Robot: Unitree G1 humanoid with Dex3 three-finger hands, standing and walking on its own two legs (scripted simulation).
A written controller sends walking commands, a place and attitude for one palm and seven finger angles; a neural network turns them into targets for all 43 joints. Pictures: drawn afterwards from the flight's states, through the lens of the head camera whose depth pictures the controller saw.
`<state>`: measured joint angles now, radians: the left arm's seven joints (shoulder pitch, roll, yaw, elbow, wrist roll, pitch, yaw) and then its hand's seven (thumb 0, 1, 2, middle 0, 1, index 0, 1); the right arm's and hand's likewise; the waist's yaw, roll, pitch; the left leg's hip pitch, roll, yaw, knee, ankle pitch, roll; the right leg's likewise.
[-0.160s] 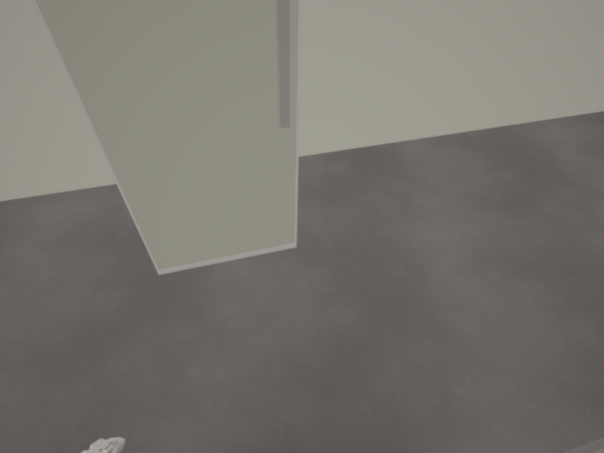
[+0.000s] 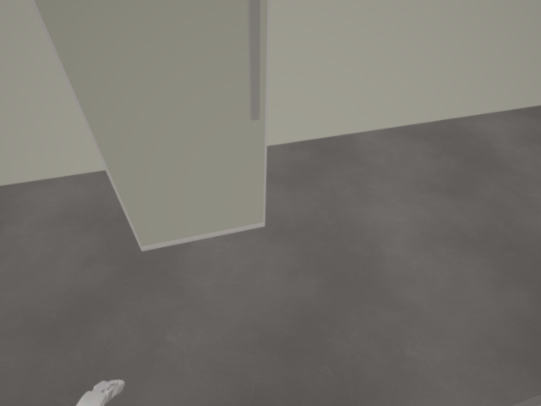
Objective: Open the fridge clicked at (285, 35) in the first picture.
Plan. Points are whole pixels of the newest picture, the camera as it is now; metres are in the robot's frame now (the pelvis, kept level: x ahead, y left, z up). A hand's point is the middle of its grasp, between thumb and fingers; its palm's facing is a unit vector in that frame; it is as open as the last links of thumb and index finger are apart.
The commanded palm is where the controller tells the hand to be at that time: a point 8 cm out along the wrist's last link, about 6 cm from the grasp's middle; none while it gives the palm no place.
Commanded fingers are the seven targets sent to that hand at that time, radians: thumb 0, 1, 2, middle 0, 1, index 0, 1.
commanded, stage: stand and wait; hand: right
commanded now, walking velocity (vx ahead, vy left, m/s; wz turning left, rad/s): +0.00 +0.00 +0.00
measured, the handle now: (252, 57) +0.96 +0.11 +0.09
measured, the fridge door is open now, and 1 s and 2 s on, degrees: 0 0 0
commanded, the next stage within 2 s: look at it before walking up in 0.66 s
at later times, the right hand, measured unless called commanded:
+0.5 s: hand out of the picture +0.05 -0.23 -0.15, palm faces -0.02 +0.94 -0.35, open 7.4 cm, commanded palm none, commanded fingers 0.00 -0.90 -0.90 0.20 0.30 0.20 0.30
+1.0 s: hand out of the picture +0.07 -0.22 -0.15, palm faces -0.03 +0.94 -0.34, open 7.4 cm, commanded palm none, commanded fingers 0.00 -0.90 -0.90 0.20 0.30 0.20 0.30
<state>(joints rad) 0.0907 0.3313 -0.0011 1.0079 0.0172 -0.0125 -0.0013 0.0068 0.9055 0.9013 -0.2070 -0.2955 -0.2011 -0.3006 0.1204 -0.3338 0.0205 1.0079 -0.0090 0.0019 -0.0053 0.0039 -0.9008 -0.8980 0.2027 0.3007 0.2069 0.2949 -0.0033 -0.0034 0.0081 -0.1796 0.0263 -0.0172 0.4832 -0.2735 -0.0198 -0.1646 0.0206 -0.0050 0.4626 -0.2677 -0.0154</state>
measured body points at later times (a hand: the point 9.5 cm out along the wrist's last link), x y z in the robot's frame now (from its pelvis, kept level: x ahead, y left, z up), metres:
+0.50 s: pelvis -0.01 +0.02 +0.00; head -0.01 +0.02 +0.45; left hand +0.05 +0.32 -0.13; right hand +0.06 -0.28 -0.13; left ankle -0.01 +0.13 -0.74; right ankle -0.01 -0.11 -0.74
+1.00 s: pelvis -0.02 +0.02 +0.01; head -0.02 +0.02 +0.46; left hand +0.06 +0.31 -0.13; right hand +0.07 -0.27 -0.12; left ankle -0.01 +0.13 -0.74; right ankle -0.01 -0.11 -0.74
